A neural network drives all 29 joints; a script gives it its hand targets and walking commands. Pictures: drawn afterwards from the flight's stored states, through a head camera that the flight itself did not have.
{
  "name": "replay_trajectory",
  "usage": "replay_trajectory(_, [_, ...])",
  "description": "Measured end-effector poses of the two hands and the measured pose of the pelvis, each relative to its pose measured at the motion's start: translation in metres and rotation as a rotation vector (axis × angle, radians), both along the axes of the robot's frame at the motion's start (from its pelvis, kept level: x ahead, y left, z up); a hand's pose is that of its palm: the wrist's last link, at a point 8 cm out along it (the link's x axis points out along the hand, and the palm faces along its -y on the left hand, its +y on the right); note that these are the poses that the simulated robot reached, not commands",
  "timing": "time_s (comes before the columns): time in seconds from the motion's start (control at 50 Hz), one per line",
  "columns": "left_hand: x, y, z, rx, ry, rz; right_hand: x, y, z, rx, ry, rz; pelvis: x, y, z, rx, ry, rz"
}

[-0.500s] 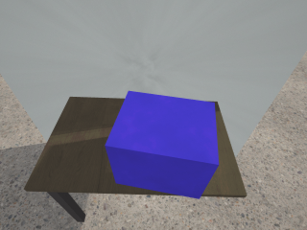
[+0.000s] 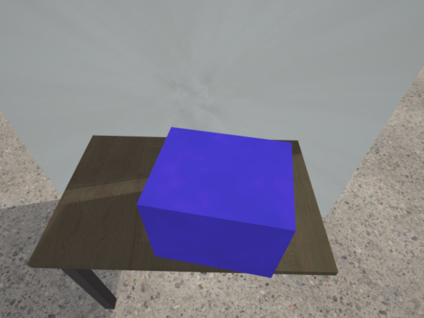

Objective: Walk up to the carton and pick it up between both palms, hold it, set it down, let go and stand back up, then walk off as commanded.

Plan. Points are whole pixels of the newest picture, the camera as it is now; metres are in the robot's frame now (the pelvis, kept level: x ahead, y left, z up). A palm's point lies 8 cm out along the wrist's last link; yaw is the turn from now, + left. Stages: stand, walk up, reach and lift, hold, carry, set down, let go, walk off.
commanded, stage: walk up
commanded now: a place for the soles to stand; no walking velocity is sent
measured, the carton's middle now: (220, 201) +0.43 -0.01 -0.08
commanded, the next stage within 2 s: reach and lift in 0.30 s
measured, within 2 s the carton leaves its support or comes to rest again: neither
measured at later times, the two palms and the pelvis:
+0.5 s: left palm out of the picture +0.16 +0.27 -0.14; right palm out of the picture +0.13 -0.28 -0.13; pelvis -0.02 +0.00 -0.03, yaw +0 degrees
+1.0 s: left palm out of the picture +0.12 +0.28 -0.11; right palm out of the picture +0.09 -0.25 -0.10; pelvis -0.02 +0.02 -0.01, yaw -2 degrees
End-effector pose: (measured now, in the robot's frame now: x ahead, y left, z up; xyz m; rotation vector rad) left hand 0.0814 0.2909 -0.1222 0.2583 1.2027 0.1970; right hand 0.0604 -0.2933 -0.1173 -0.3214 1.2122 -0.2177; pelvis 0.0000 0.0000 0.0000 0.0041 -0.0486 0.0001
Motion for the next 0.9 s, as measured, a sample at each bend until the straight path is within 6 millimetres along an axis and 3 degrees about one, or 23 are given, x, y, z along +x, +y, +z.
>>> replay_trajectory(0.32, [0.009, -0.004, -0.002, -0.004, 0.009, -0.002, -0.002, -0.003, -0.002, -0.005, 0.031, -0.005, 0.008, -0.002, 0.000, 0.001, 0.000, 0.001])
replay_trajectory(0.38, [0.021, -0.003, -0.008, 0.015, 0.068, -0.007, 0.015, -0.003, -0.006, 0.017, -0.037, 0.017, 0.001, -0.002, -0.010, 0.001, 0.036, 0.000])
replay_trajectory(0.44, [0.045, -0.007, -0.018, 0.026, 0.107, -0.041, 0.044, 0.001, -0.014, 0.046, -0.109, 0.041, -0.011, -0.002, -0.024, -0.001, 0.035, -0.001])
replay_trajectory(0.52, [0.083, -0.021, -0.018, 0.018, 0.016, -0.104, 0.078, 0.013, -0.013, 0.056, -0.227, 0.080, -0.021, -0.001, -0.033, -0.010, 0.018, -0.002])
replay_trajectory(0.6, [0.104, -0.033, -0.009, -0.007, -0.099, -0.138, 0.089, 0.022, -0.001, 0.055, -0.310, 0.092, -0.023, 0.000, -0.031, -0.016, 0.002, -0.004])
replay_trajectory(0.7, [0.092, -0.034, -0.002, -0.032, -0.114, -0.132, 0.073, 0.022, 0.013, 0.035, -0.309, 0.072, -0.019, 0.004, -0.023, -0.018, -0.004, -0.006])
replay_trajectory(0.9, [0.047, -0.010, 0.007, -0.021, -0.111, -0.052, 0.035, 0.027, 0.022, 0.047, -0.313, 0.039, -0.018, 0.016, -0.015, -0.009, -0.004, -0.032])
